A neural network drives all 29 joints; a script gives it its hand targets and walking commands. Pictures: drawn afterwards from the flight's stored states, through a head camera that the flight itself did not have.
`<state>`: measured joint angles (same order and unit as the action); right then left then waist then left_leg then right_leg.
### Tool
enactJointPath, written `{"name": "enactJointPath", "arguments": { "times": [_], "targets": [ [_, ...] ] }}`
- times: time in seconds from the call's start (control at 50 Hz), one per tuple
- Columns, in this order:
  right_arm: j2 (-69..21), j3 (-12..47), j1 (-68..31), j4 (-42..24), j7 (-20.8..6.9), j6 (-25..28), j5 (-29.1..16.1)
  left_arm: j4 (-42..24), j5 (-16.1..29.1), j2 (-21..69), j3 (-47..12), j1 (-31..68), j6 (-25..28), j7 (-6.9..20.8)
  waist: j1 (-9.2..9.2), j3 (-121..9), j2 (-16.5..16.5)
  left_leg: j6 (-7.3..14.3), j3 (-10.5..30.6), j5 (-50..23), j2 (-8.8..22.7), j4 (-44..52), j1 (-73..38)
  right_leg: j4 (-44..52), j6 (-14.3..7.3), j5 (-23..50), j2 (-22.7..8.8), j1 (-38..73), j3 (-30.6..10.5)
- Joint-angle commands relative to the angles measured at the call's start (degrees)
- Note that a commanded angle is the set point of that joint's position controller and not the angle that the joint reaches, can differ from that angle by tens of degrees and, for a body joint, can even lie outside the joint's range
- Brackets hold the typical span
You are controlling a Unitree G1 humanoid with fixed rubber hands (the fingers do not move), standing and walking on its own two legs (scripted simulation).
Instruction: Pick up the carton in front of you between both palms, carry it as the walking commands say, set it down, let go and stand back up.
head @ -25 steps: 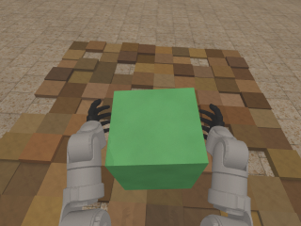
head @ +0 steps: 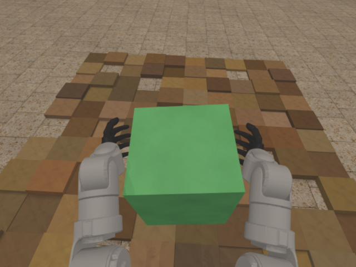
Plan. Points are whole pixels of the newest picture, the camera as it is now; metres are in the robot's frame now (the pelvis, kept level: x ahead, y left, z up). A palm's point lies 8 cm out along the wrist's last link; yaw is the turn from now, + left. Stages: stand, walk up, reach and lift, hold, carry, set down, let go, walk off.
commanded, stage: carry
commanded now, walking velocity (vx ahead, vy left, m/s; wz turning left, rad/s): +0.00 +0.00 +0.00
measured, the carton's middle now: (183, 170) +0.33 +0.00 +0.03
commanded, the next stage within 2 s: none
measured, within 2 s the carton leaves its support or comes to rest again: neither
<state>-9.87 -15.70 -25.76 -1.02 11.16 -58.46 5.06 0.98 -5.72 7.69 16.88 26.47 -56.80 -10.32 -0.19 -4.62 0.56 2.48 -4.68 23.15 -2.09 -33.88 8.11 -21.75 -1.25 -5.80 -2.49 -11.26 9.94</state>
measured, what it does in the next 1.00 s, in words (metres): shifts its weight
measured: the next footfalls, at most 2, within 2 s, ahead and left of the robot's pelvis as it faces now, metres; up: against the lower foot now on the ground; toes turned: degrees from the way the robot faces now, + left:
none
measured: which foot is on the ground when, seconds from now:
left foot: down 0.00-1.00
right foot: down 0.00-1.00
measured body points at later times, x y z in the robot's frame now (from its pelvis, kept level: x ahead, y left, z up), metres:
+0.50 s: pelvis -0.03 -0.02 -0.01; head -0.06 -0.03 +0.44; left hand +0.31 +0.13 +0.10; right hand +0.30 -0.19 +0.09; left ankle -0.11 +0.08 -0.72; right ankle -0.02 -0.09 -0.76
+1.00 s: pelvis -0.06 -0.04 -0.01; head -0.09 -0.06 +0.44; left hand +0.28 +0.11 +0.10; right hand +0.27 -0.21 +0.10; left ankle -0.12 +0.08 -0.72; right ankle -0.02 -0.09 -0.76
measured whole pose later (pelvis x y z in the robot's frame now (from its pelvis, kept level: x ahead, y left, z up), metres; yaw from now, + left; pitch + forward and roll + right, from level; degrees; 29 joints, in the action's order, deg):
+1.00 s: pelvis -0.06 -0.04 -0.01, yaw -1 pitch +1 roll +4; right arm -9.6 -15.3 -27.8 3.3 12.1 -59.0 5.4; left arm 3.5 -5.8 7.6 18.8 25.9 -56.3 -10.2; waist -1.0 -5.4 1.8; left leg -0.1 -6.3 25.2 -1.2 -37.2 12.2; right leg -18.8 -4.9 -7.4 -1.5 -12.6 8.3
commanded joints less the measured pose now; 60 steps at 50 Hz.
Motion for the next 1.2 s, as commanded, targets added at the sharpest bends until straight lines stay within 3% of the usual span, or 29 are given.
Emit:
{"name": "enactJointPath", "arguments": {
  "times": [0.0,0.06,0.1,0.2,0.48,0.66,0.76,0.92,1.18],
  "targets": [
    [-40.37,31.77,-31.01,-1.16,-0.04,0.87,-8.33,-1.82,9.53,43.13,-32.64,29.95,-0.78,0.13,-0.21,-17.93,0.59,-0.33,6.04,-34.85,8.88,3.49,0.67,-4.82,-1.60,38.02,-8.12,13.59,-5.49],
    [-40.44,31.60,-31.19,-0.56,-0.08,0.90,-8.28,-1.67,9.34,42.90,-32.42,30.14,-0.79,0.10,-0.08,-17.10,-0.90,0.47,6.31,-40.28,9.70,3.10,-0.21,-4.40,-0.96,30.74,-7.00,11.26,-4.78],
    [-40.40,31.37,-30.89,-0.10,-0.01,0.85,-8.13,-1.36,9.28,42.70,-32.21,30.07,-0.83,0.05,-0.08,-17.18,-0.92,0.68,6.27,-39.53,9.78,2.78,0.29,-4.24,-0.99,30.92,-7.15,11.62,-4.88],
    [-40.65,31.14,-30.81,0.61,0.19,0.73,-8.05,-0.65,9.21,42.55,-31.66,30.11,-0.90,0.02,-0.09,-17.87,0.40,0.72,6.32,-30.29,9.32,2.80,2.65,-4.46,-1.61,35.01,-8.83,13.55,-6.27],
    [-42.43,31.47,-33.75,2.88,0.77,1.04,-8.19,2.17,8.52,42.81,-29.50,31.74,-0.29,0.06,-0.20,-14.11,2.19,1.47,6.63,-12.95,8.87,3.33,7.53,-1.66,-1.60,20.72,-9.72,11.07,-9.07],
    [-42.77,31.73,-32.76,3.91,1.09,1.11,-8.60,2.07,8.40,41.62,-28.81,30.33,0.09,-0.24,-0.09,-16.16,3.48,0.44,5.28,-7.31,7.62,1.93,8.03,-0.42,-0.69,28.05,-10.82,14.34,-10.94],
    [-42.96,31.53,-32.66,3.70,0.98,0.92,-8.40,1.00,9.00,41.84,-29.32,30.96,0.02,-0.09,-0.07,-16.82,3.52,0.08,4.96,-5.70,7.40,1.74,7.67,0.64,0.11,27.45,-10.66,14.73,-11.35],
    [-42.56,31.20,-32.65,3.63,0.84,0.62,-7.86,0.42,9.43,41.85,-29.79,31.87,-0.23,0.11,-0.21,-15.44,3.02,0.08,5.52,-3.78,7.46,1.91,8.18,3.56,1.07,17.20,-10.29,12.50,-11.96],
    [-42.87,31.00,-33.45,4.13,0.68,0.20,-7.91,1.31,9.16,41.87,-29.11,32.14,-0.65,0.09,-0.15,-14.66,2.99,0.37,5.82,-3.44,7.22,1.43,9.23,5.40,1.76,9.11,-10.01,10.25,-12.01]
  ]
}}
